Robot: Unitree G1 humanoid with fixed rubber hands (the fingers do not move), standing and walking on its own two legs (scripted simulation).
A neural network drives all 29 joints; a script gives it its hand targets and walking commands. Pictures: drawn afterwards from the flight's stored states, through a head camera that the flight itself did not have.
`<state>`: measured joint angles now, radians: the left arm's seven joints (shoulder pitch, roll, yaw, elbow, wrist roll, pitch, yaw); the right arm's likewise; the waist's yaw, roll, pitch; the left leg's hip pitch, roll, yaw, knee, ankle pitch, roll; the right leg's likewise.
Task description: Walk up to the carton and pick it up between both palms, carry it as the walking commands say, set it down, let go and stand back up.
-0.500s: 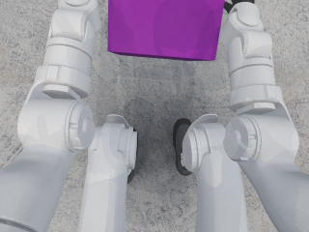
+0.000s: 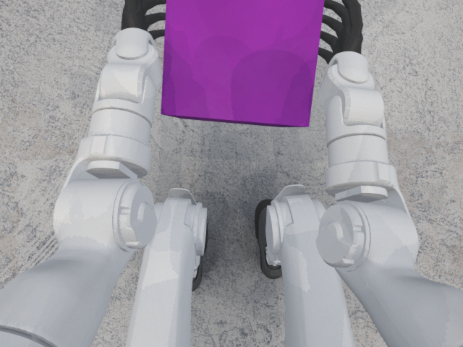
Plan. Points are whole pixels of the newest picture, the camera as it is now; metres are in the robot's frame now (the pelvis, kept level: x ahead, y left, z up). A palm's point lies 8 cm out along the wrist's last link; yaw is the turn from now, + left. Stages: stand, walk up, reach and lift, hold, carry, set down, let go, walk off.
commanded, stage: reach and lift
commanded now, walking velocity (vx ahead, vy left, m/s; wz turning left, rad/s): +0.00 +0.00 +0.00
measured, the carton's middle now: (239, 47) +0.56 -0.01 -0.17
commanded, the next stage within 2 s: none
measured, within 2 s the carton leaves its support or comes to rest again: neither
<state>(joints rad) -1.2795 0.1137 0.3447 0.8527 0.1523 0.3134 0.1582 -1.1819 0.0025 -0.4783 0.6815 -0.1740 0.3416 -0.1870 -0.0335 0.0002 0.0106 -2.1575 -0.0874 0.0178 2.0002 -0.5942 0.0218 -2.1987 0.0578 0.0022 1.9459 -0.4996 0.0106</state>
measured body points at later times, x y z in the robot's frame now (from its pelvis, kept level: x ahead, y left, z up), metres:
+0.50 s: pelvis +0.00 -0.01 +0.04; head +0.28 -0.01 +0.40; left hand +0.53 +0.13 -0.03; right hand +0.50 -0.16 -0.03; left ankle +0.09 +0.10 -0.40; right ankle +0.12 -0.11 -0.40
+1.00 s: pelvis +0.01 +0.00 +0.10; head +0.25 +0.00 +0.48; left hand +0.51 +0.13 +0.04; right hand +0.49 -0.16 +0.04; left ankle +0.09 +0.10 -0.40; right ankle +0.12 -0.11 -0.40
